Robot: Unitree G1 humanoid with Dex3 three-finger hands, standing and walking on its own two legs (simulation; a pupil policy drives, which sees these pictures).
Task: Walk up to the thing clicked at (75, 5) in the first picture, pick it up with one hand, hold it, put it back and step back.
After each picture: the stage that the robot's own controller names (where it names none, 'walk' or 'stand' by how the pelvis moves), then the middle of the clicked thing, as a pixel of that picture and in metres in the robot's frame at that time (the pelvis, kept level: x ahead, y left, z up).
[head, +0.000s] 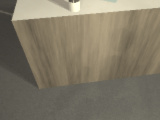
stand; out of the picture +0.92 +0.09 +0.10
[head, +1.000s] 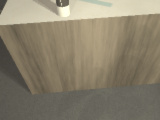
walk; out of the picture +0.82 +0.17 +0.12
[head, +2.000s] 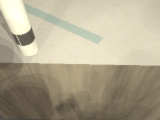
stand; (20, 25) +0.48 +0.27 +0.12
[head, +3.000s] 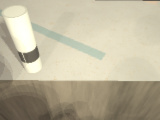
stand; (25, 43) +0.44 +0.23 +0.12
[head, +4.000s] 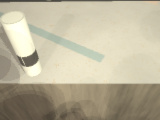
stand; (24, 47) +0.44 +0.23 +0.10
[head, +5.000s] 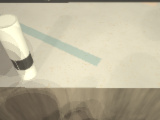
stand; (18, 51) +0.42 +0.25 +0.10
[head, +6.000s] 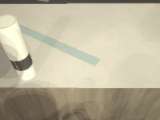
stand; (17, 51) +0.42 +0.26 +0.10
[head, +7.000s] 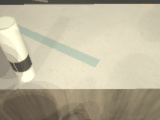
stand; (17, 53) +0.41 +0.26 +0.10
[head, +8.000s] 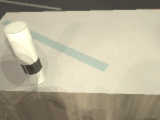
rise first; (28, 56) +0.41 +0.25 +0.10
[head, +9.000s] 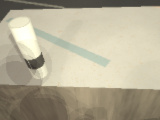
go down; (31, 51) +0.43 +0.25 +0.11
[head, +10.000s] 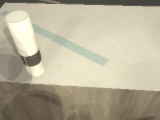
go down; (28, 47) +0.43 +0.24 +0.11
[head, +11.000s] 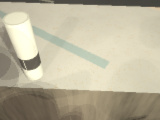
go down; (27, 50) +0.42 +0.23 +0.12
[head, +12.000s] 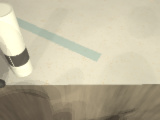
close in; (13, 45) +0.42 +0.24 +0.13
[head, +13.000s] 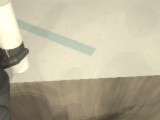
close; (10, 39) +0.44 +0.24 +0.14
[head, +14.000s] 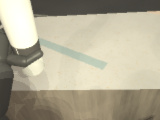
lift; (23, 36) +0.33 +0.17 +0.28
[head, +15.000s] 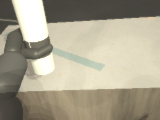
lift; (35, 33) +0.35 +0.15 +0.28
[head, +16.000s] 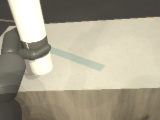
hold; (32, 32) +0.35 +0.16 +0.29
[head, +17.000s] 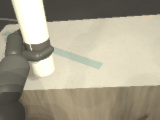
crouch; (35, 34) +0.35 +0.15 +0.27
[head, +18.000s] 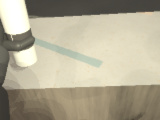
crouch; (17, 25) +0.39 +0.21 +0.28
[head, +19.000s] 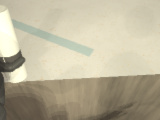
lower; (7, 48) +0.42 +0.24 +0.13
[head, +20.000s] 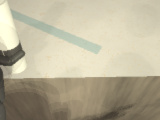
lower; (6, 39) +0.42 +0.25 +0.15
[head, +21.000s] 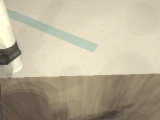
lower; (2, 38) +0.42 +0.26 +0.15
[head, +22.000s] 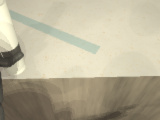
lower; (5, 41) +0.41 +0.25 +0.15
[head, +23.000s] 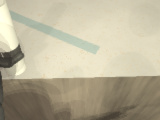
lower; (5, 41) +0.41 +0.25 +0.15
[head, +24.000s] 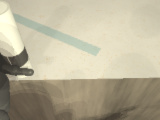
withdraw; (11, 45) +0.40 +0.24 +0.14
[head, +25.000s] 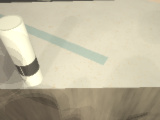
sink last; (23, 55) +0.38 +0.22 +0.13
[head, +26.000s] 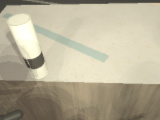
stand; (30, 50) +0.42 +0.24 +0.12
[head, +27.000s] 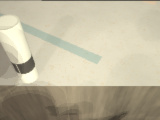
stand; (19, 54) +0.40 +0.24 +0.11
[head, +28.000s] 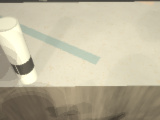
stand; (19, 55) +0.40 +0.24 +0.11
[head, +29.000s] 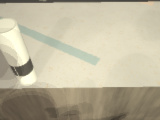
stand; (17, 56) +0.39 +0.24 +0.11
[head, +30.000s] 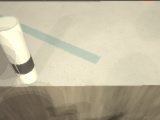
stand; (19, 54) +0.40 +0.24 +0.11
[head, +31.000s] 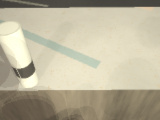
walk; (20, 58) +0.39 +0.24 +0.11
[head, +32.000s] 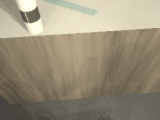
walk; (27, 3) +0.59 +0.25 +0.13
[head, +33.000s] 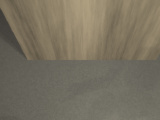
walk; out of the picture +0.99 +0.20 +0.13
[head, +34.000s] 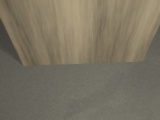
stand; out of the picture +1.09 +0.26 +0.12
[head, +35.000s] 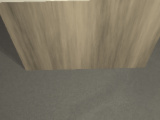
stand; out of the picture +1.07 +0.25 +0.10
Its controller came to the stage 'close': yes
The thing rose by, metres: 0.19
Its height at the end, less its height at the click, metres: +0.00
